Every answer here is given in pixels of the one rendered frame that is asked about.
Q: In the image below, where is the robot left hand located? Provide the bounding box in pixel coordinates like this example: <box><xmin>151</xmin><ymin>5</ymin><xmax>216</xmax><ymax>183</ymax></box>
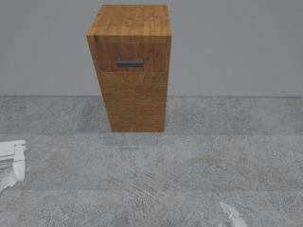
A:
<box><xmin>0</xmin><ymin>140</ymin><xmax>29</xmax><ymax>196</ymax></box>

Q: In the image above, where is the drawer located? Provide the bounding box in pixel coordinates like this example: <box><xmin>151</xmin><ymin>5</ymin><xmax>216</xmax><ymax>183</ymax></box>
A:
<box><xmin>93</xmin><ymin>42</ymin><xmax>167</xmax><ymax>73</ymax></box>

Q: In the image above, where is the robot right hand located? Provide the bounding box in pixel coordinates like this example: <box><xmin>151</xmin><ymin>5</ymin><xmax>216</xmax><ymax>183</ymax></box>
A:
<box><xmin>218</xmin><ymin>202</ymin><xmax>247</xmax><ymax>227</ymax></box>

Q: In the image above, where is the cabinet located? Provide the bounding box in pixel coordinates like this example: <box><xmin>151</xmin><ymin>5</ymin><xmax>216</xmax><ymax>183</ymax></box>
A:
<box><xmin>86</xmin><ymin>5</ymin><xmax>172</xmax><ymax>132</ymax></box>

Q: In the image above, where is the handle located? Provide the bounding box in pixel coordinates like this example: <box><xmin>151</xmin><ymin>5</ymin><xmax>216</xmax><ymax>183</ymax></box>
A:
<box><xmin>116</xmin><ymin>58</ymin><xmax>144</xmax><ymax>67</ymax></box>

